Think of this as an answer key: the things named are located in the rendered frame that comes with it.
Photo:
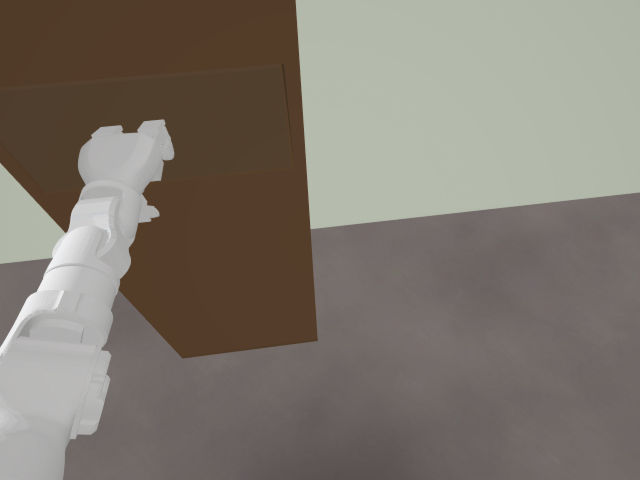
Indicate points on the robot left upper arm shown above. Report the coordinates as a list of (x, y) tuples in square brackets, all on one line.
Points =
[(50, 391)]

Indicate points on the cabinet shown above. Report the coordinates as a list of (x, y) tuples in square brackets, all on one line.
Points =
[(227, 266)]

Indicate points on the handle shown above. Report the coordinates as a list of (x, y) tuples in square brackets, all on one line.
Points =
[(158, 175)]

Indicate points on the left robot hand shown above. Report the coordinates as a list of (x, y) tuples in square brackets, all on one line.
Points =
[(129, 158)]

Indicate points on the drawer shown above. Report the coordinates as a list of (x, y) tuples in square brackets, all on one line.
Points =
[(220, 121)]

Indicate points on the left robot forearm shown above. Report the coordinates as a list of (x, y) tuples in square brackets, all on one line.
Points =
[(74, 300)]

